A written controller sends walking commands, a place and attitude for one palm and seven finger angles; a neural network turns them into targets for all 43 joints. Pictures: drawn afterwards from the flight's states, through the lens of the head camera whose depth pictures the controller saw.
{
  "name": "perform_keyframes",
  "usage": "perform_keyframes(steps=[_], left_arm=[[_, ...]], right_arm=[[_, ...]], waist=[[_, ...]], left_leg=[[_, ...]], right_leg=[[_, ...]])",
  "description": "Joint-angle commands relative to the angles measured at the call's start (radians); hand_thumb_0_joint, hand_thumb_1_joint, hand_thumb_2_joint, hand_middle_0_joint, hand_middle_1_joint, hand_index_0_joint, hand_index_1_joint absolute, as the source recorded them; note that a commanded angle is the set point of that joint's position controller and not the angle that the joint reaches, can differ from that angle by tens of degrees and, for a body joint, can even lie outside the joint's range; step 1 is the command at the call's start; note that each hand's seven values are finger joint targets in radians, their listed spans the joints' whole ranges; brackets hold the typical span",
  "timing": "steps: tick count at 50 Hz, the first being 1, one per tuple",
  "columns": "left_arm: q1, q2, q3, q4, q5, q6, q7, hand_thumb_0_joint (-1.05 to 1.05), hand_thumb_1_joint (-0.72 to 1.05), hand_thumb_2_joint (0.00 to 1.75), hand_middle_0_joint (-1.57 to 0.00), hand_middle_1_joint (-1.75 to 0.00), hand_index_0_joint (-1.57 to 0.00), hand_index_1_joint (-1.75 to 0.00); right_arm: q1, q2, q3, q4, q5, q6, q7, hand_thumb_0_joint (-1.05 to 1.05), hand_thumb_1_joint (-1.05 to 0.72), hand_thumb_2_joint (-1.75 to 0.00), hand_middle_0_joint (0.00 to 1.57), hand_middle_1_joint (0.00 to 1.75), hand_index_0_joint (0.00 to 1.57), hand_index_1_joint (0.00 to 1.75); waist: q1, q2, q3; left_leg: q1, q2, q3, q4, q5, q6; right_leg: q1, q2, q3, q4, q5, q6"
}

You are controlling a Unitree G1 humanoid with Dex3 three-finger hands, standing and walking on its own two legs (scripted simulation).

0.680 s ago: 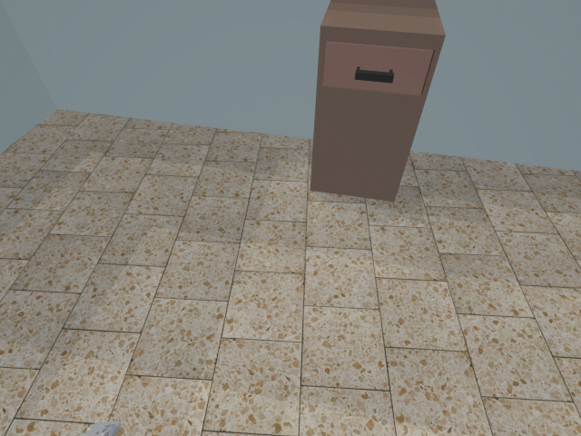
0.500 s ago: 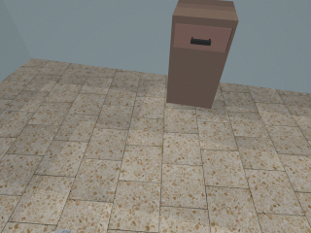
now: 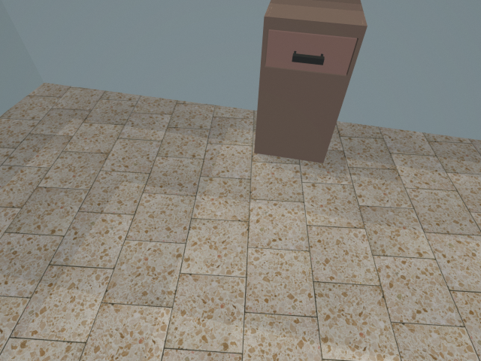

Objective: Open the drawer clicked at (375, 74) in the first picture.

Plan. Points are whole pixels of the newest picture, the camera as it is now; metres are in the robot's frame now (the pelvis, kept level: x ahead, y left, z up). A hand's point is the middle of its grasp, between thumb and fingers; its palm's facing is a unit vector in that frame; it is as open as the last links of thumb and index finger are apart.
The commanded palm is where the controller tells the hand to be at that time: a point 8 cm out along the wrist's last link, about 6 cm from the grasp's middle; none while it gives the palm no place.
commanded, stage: stand and wait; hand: left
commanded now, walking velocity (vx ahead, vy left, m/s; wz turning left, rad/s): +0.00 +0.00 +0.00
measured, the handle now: (308, 56) +1.37 -0.24 -0.11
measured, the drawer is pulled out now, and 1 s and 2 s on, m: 0.00 0.00 0.00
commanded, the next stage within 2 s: look at it before walking up in 0.14 s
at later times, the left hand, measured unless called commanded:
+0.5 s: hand out of the picture +0.08 +0.24 -0.15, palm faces -0.04 -0.94 -0.33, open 7.4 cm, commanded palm none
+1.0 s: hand out of the picture +0.08 +0.23 -0.16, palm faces -0.05 -0.95 -0.31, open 7.4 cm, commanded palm none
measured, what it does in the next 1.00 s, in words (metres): stands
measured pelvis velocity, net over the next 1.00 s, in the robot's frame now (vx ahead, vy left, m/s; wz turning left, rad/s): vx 0.02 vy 0.00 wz -0.04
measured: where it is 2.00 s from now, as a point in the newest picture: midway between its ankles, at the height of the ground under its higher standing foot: (260, 349)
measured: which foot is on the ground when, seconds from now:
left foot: down 0.00-1.00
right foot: down 0.00-1.00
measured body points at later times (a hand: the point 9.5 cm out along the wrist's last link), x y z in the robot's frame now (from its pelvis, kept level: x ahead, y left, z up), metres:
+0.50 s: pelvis +0.01 +0.00 +0.00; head +0.01 +0.00 +0.45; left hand +0.09 +0.29 -0.13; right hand +0.09 -0.30 -0.13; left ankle +0.01 +0.12 -0.74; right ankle +0.01 -0.12 -0.74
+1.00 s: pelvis +0.02 +0.00 +0.00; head +0.01 +0.00 +0.45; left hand +0.08 +0.28 -0.14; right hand +0.09 -0.29 -0.13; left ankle +0.01 +0.12 -0.74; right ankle +0.01 -0.12 -0.74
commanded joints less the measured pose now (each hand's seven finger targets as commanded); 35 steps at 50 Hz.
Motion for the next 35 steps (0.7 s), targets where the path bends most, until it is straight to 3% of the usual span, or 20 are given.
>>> perform_keyframes(steps=[1,35], left_arm=[[-0.053,0.202,0.044,-0.061,-0.001,-0.026,0.014,0.00,0.90,0.90,-0.20,-0.30,-0.20,-0.30],[-0.054,0.202,0.043,-0.049,-0.001,-0.031,0.015,0.00,0.90,0.90,-0.20,-0.30,-0.20,-0.30]], right_arm=[[-0.058,-0.203,-0.041,-0.067,0.003,-0.030,-0.013,0.00,-0.90,-0.90,0.20,0.30,0.20,0.30],[-0.076,-0.203,-0.038,-0.054,0.005,-0.031,-0.017,0.00,-0.90,-0.90,0.20,0.30,0.20,0.30]], waist=[[0.006,-0.006,-0.046],[0.005,-0.005,-0.071]], left_leg=[[-0.006,0.108,-0.102,-0.091,0.065,0.037],[0.059,0.117,-0.084,-0.097,0.173,0.029]], right_leg=[[0.004,-0.108,0.110,-0.092,0.015,-0.035],[0.042,-0.117,0.104,-0.103,0.159,-0.033]])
